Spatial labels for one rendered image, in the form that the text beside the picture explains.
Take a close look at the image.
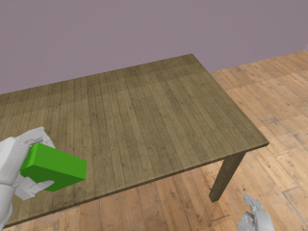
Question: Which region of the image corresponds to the table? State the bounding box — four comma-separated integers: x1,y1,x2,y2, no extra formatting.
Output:
0,53,270,229

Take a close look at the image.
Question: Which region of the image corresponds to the robot right hand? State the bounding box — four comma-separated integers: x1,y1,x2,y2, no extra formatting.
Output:
237,194,275,231

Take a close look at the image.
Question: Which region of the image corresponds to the sponge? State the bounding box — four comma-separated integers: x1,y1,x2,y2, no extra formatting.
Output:
20,142,88,192

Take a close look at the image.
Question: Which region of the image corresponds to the robot left hand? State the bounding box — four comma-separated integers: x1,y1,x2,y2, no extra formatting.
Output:
0,126,55,201

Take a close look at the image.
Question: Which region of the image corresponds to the left robot forearm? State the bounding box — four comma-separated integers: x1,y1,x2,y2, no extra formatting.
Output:
0,183,16,231

